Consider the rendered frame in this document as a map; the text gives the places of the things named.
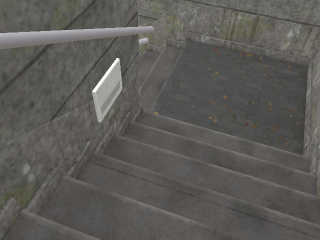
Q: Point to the stairs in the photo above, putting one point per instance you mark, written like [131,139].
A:
[154,69]
[166,179]

